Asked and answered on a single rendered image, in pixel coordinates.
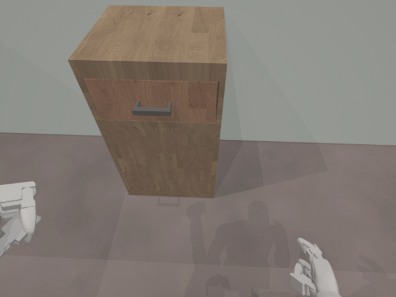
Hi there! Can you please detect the drawer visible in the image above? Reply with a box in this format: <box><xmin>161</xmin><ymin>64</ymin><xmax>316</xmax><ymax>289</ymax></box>
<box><xmin>84</xmin><ymin>78</ymin><xmax>218</xmax><ymax>123</ymax></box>

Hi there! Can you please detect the handle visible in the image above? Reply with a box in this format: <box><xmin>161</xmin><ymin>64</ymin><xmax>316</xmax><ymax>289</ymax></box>
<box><xmin>132</xmin><ymin>101</ymin><xmax>171</xmax><ymax>116</ymax></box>

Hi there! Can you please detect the robot right hand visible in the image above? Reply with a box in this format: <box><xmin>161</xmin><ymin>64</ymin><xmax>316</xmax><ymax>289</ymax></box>
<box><xmin>290</xmin><ymin>238</ymin><xmax>339</xmax><ymax>297</ymax></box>

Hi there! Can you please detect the robot left hand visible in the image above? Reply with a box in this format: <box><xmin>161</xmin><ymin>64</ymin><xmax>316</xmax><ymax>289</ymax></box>
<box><xmin>0</xmin><ymin>181</ymin><xmax>41</xmax><ymax>258</ymax></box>

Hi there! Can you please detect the cabinet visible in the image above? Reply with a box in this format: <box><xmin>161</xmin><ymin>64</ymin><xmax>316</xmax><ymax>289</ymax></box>
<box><xmin>68</xmin><ymin>5</ymin><xmax>227</xmax><ymax>198</ymax></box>

